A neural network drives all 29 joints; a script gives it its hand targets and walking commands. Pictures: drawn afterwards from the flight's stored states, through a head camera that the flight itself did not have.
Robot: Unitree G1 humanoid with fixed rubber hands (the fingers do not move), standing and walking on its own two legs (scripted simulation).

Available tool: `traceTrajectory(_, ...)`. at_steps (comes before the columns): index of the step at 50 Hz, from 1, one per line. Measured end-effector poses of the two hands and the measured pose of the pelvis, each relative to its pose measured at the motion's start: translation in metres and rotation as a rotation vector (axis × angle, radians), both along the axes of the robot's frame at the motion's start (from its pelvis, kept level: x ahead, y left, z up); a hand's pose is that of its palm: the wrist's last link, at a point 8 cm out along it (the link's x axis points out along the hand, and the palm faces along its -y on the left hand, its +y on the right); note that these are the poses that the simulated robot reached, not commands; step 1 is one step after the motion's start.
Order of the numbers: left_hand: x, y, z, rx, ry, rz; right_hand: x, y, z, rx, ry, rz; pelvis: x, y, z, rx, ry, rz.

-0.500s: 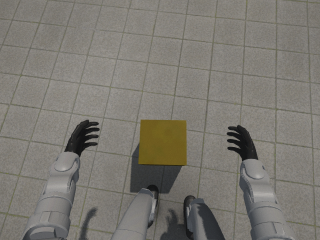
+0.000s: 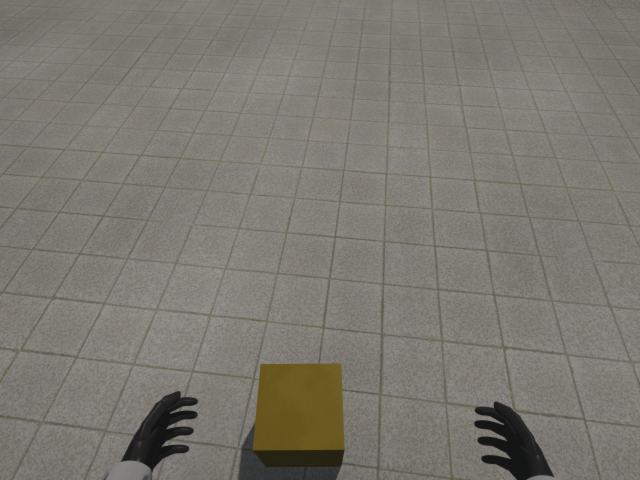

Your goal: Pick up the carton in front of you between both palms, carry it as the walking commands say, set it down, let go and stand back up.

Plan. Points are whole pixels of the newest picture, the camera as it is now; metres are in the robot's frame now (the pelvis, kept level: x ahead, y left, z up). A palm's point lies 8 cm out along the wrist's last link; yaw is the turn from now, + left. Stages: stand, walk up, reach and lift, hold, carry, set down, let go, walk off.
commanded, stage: let go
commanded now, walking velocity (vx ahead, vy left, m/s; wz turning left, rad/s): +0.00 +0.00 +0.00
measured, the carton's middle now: (302, 417) +0.34 +0.08 -0.65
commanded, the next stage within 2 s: stand in 0.36 s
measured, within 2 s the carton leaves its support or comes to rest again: neither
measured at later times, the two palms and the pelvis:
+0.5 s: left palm (94, 464) +0.14 +0.30 -0.08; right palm out of the picture +0.13 -0.24 -0.09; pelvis -0.01 +0.02 -0.01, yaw -1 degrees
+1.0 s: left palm (77, 464) +0.15 +0.33 -0.09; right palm out of the picture +0.14 -0.26 -0.09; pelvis +0.01 +0.04 +0.00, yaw -2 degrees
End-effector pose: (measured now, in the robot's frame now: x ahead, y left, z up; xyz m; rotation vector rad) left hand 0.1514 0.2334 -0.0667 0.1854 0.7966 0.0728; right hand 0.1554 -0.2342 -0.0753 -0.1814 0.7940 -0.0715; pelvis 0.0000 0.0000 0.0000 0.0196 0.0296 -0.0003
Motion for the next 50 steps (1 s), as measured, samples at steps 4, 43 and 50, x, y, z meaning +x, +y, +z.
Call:
traceTrajectory(4,0.003,-0.002,0.001,0.000,-0.004,-0.010,-0.005,-0.003,0.004,0.002,0.002,0.004,-0.006,-0.003,-0.001,0.001,-0.050,0.001)
traceTrajectory(43,-0.001,0.089,-0.029,0.175,0.130,0.017,-0.011,-0.020,-0.008,-0.211,0.129,-0.085,0.015,0.039,-0.005,-0.015,-0.039,-0.030)
traceTrajectory(50,-0.005,0.092,-0.026,0.198,0.146,0.016,-0.018,-0.023,-0.014,-0.202,0.157,-0.092,0.013,0.038,-0.004,-0.014,-0.047,-0.029)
